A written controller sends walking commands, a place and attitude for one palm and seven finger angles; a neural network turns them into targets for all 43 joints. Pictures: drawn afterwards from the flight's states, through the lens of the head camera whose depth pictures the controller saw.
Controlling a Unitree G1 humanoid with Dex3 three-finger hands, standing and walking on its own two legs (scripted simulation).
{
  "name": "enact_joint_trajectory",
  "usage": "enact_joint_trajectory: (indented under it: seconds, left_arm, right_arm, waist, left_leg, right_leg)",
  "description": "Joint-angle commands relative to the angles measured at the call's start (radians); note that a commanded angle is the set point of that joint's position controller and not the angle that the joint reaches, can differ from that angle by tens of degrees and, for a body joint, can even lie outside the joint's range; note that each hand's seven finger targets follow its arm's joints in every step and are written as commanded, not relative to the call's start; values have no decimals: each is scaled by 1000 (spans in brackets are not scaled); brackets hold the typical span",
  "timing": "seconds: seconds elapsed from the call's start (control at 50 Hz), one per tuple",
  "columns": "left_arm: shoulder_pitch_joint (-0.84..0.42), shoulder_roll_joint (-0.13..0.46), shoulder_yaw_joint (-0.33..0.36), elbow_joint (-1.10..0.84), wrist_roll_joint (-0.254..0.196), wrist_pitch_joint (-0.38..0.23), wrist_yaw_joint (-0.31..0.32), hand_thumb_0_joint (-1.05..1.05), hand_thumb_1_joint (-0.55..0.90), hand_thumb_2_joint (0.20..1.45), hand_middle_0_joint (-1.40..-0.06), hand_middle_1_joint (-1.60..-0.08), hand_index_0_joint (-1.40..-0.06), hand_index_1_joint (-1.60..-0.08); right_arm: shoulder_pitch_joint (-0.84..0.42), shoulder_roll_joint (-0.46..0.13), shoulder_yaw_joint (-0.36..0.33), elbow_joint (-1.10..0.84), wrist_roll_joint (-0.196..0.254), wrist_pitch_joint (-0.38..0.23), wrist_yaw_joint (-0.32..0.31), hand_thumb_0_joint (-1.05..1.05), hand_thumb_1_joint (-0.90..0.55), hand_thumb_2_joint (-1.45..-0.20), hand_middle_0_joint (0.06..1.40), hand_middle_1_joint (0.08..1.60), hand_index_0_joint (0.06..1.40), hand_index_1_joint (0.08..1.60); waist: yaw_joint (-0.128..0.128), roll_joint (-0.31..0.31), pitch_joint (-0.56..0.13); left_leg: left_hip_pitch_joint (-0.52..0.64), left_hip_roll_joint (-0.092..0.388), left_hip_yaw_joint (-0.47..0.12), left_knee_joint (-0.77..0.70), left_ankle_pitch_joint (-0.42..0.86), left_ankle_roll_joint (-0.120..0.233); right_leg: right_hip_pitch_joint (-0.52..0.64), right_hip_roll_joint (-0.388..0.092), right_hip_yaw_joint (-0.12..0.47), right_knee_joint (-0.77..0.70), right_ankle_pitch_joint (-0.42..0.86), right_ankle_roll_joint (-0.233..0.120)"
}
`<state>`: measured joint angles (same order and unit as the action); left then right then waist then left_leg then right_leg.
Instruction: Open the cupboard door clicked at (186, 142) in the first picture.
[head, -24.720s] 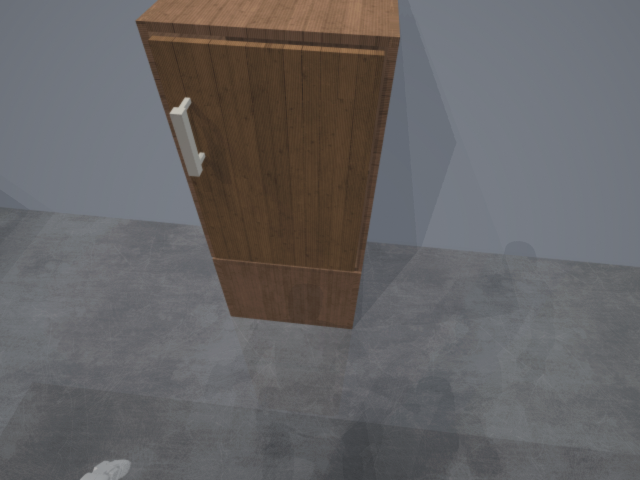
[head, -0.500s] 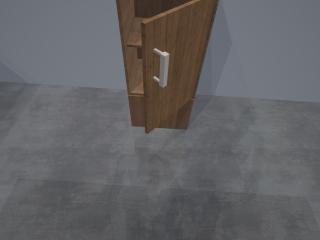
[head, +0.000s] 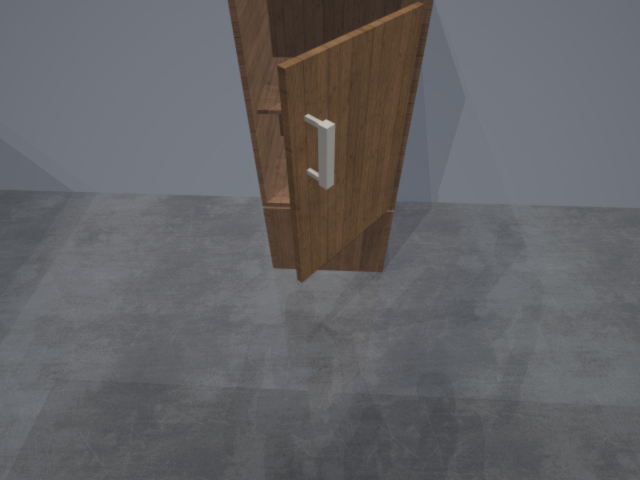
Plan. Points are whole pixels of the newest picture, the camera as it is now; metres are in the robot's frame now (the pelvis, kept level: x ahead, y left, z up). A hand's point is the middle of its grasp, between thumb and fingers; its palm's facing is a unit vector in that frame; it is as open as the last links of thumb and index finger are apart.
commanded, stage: let the arm hang, fingers relaxed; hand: left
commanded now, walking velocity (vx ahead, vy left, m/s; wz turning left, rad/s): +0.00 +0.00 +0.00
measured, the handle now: (318, 152) +0.67 +0.04 +0.02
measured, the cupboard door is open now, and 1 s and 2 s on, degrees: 49 49 49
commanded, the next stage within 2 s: look to check the result in 0.22 s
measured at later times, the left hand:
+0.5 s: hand out of the picture +0.03 +0.18 -0.17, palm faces +0.02 -0.97 -0.23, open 7.3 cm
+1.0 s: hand out of the picture +0.08 +0.20 -0.16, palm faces +0.00 -0.96 -0.29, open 7.3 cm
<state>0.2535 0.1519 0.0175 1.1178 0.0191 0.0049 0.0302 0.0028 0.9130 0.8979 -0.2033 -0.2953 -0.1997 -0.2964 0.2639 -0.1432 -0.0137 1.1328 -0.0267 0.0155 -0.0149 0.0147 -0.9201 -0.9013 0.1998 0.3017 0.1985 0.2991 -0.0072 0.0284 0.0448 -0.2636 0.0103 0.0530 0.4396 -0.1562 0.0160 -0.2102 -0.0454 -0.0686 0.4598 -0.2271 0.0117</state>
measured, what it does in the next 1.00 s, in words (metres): stands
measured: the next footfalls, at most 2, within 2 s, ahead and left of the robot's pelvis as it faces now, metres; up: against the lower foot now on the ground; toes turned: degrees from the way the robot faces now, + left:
left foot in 1.76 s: +0.13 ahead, +0.09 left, +0.00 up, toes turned -38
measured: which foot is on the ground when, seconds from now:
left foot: down 0.00-1.00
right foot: down 0.00-1.00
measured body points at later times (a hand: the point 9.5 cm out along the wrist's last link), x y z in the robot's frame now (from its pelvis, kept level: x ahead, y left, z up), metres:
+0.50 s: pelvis +0.02 -0.01 +0.00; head +0.05 -0.01 +0.45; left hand +0.03 +0.23 -0.15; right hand +0.03 -0.24 -0.16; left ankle +0.05 +0.11 -0.74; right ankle +0.01 -0.13 -0.74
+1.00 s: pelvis +0.03 -0.01 +0.01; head +0.06 -0.02 +0.46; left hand +0.08 +0.25 -0.14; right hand +0.09 -0.27 -0.15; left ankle +0.05 +0.11 -0.74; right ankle +0.01 -0.13 -0.74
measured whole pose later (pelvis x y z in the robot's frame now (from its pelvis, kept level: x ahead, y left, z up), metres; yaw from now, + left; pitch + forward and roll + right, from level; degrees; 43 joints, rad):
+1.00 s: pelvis +0.03 -0.01 +0.01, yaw -1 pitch -1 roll +0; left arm 0.16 0.24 0.02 1.13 0.02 -0.01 0.02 0.00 0.91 0.90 -0.21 -0.30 -0.20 -0.30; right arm 0.13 -0.25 -0.01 1.13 -0.02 0.00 -0.01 0.01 -0.91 -0.90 0.20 0.30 0.20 0.30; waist 0.00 0.02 0.06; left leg -0.17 0.03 0.06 0.35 -0.16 0.00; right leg -0.11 -0.02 -0.07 0.35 -0.22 0.00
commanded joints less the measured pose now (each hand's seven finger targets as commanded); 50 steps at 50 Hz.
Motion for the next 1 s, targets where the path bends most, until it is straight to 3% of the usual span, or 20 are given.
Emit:
enact_joint_trajectory:
  seconds: [0.0, 0.1, 0.18, 0.32, 0.38, 0.74, 0.8, 0.9, 0.92, 0.96, 0.98]
  left_arm:
    - [64, 115, 22, -13, -5, -12, 4, 0, 900, 900, -200, -300, -200, -300]
    - [48, 121, 24, -15, -7, -17, 4, 0, 900, 900, -200, -300, -200, -300]
    - [30, 133, 25, -15, -7, -18, 2, 0, 900, 900, -200, -300, -200, -300]
    - [21, 144, 25, -11, -9, -23, 1, 0, 900, 900, -200, -300, -200, -300]
    - [10, 155, 26, -8, -9, -22, 0, 0, 900, 900, -200, -300, -200, -300]
    - [-45, 220, 31, -11, -9, -36, -5, 0, 900, 900, -200, -300, -200, -300]
    - [-62, 230, 32, -15, -8, -35, -6, 0, 900, 900, -200, -300, -200, -300]
    - [-80, 250, 33, -17, -8, -38, -8, 0, 900, 900, -200, -300, -200, -300]
    - [-81, 249, 32, -20, -8, -35, -8, 0, 900, 900, -200, -300, -200, -300]
    - [-57, 195, 28, -22, -9, -20, -5, 0, 900, 900, -200, -300, -200, -300]
    - [-57, 200, 32, -25, -8, -12, -5, 0, 900, 900, -200, -300, -200, -300]
  right_arm:
    - [60, -89, -17, -23, 2, -10, -7, 0, -900, -900, 200, 300, 200, 300]
    - [50, -93, -16, -24, 3, -16, -9, 0, -900, -900, 200, 300, 200, 300]
    - [39, -99, -17, -23, 4, -14, -9, 0, -900, -900, 200, 300, 200, 300]
    - [22, -123, -18, -20, 6, -19, -11, 0, -900, -900, 200, 300, 200, 300]
    - [10, -133, -20, -20, 7, -18, -11, 0, -900, -900, 200, 300, 200, 300]
    - [-74, -217, -24, -29, 8, -29, -10, 0, -900, -900, 200, 300, 200, 300]
    - [-88, -226, -24, -31, 7, -29, -9, 0, -900, -900, 200, 300, 200, 300]
    - [-108, -248, -24, -34, 7, -31, -7, 0, -900, -900, 200, 300, 200, 300]
    - [-104, -243, -24, -32, 7, -30, -7, 0, -900, -900, 200, 300, 200, 300]
    - [-65, -180, -15, -30, 6, -19, -11, 0, -900, -900, 200, 300, 200, 300]
    - [-52, -179, -19, -30, 5, -13, -14, 0, -900, -900, 200, 300, 200, 300]
  waist:
    - [1, -33, 47]
    - [1, -1, 17]
    - [-2, -17, 34]
    - [-2, -13, -12]
    - [-3, -19, 11]
    - [-2, -30, -43]
    - [-1, -16, -18]
    - [-1, -27, -36]
    - [-2, -27, -44]
    - [-5, -32, -57]
    - [-8, -42, -55]
  left_leg:
    - [6, 84, -105, -125, -100, 6]
    - [33, 86, -95, -114, -22, 3]
    - [37, 84, -91, -113, -21, 1]
    - [82, 93, -91, -108, 34, 2]
    - [77, 94, -93, -114, 22, 1]
    - [140, 109, -99, -123, 123, 5]
    - [129, 108, -101, -136, 112, 3]
    - [145, 112, -101, -142, 124, 2]
    - [156, 115, -93, -136, 127, 0]
    - [164, 121, -59, -95, 141, -11]
    - [159, 123, -45, -75, 148, -13]
  right_leg:
    - [-52, -58, 72, -120, -79, -46]
    - [-17, -64, 75, -121, -19, -46]
    - [-22, -67, 77, -139, -30, -49]
    - [6, -70, 76, -141, 18, -48]
    - [1, -69, 75, -148, 4, -47]
    - [62, -81, 83, -168, 127, -49]
    - [58, -80, 86, -176, 111, -48]
    - [71, -83, 88, -183, 128, -48]
    - [67, -83, 98, -182, 141, -49]
    - [50, -82, 108, -150, 204, -42]
    - [45, -83, 114, -127, 238, -42]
